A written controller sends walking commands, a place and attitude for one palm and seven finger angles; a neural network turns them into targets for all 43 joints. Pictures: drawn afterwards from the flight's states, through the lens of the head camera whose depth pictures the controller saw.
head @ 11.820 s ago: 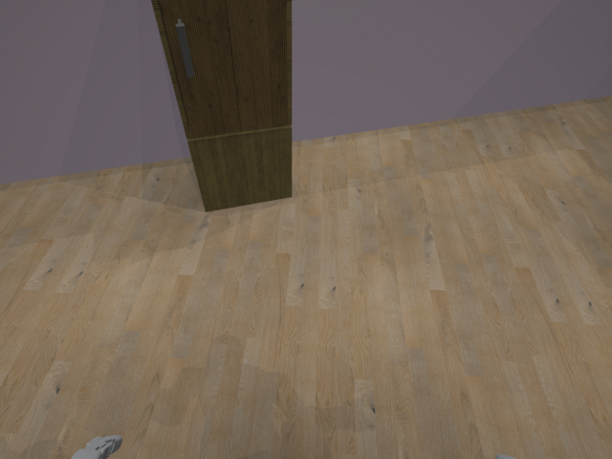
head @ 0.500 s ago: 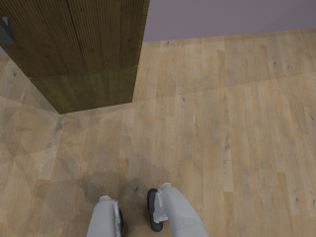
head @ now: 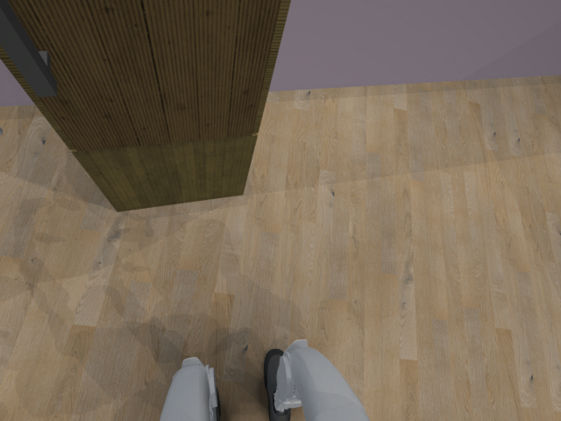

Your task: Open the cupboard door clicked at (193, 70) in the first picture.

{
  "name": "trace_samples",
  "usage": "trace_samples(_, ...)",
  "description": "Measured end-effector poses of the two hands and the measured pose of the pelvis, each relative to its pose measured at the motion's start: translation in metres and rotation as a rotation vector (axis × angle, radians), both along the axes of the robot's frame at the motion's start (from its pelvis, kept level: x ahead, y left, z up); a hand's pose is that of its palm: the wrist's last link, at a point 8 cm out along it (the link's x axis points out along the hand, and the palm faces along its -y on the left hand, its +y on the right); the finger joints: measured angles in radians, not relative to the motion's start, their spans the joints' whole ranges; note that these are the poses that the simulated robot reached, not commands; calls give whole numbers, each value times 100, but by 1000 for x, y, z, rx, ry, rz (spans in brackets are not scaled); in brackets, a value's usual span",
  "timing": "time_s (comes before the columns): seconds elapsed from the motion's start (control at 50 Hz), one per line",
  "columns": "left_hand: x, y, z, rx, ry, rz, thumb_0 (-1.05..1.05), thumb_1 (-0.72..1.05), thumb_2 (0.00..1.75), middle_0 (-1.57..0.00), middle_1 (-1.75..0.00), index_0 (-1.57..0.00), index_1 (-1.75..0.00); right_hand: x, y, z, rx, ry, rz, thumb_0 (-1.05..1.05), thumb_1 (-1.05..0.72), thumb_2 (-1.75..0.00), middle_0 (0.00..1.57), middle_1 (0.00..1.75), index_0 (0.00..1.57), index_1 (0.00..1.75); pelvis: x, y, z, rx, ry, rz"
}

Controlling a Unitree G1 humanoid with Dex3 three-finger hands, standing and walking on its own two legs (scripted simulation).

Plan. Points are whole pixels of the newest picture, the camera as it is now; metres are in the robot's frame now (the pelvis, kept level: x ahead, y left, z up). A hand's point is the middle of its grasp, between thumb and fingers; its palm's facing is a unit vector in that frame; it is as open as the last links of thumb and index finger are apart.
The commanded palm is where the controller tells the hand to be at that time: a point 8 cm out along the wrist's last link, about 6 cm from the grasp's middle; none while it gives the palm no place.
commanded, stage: move the hooked fingers beside the handle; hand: left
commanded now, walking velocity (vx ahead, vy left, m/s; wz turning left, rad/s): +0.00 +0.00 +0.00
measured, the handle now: (19, 32) +0.59 +0.28 +0.06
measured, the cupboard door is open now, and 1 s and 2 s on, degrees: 0 0 0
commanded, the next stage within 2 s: slide the fingers in behind the handle in 0.22 s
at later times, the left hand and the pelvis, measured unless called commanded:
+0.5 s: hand out of the picture +0.50 +0.33 +0.07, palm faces +0.11 -0.99 -0.01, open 14.0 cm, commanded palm +0.50 +0.34 +0.06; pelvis -0.01 +0.00 -0.01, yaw +0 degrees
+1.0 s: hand out of the picture +0.52 +0.29 +0.06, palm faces +0.12 -0.99 -0.01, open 14.0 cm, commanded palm +0.50 +0.31 +0.06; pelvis -0.01 +0.00 +0.00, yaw +0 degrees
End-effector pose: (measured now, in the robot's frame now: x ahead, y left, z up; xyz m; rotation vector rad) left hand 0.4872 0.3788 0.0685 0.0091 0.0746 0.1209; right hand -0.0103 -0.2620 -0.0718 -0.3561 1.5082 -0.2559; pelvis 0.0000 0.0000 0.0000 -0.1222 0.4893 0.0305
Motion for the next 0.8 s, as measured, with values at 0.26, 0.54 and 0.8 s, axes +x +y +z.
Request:
trace_samples(0.26, -7, 6, -3, 15, -39, 34, -1, -50, 30, -30, -120, -30, -120, -3, -1, -5, -7, -28, 5, 0, -90, -90, 20, 30, 21, 30, -8, 1, -6, -1, -5, -10)
trace_samples(0.54, -9, -7, -2, 0, -44, -16, -1, -50, 30, -30, -120, -30, -120, -23, 3, -6, -3, 14, -7, 1, -90, -90, 20, 30, 21, 30, -15, 2, -7, -1, -4, 2)
trace_samples(0.8, -2, -28, -2, 9, -42, 11, -1, -50, 30, -30, -120, -30, -120, -25, 5, -8, 15, -12, -20, 1, -90, -90, 20, 30, 21, 30, -16, 1, -5, 9, -16, -11)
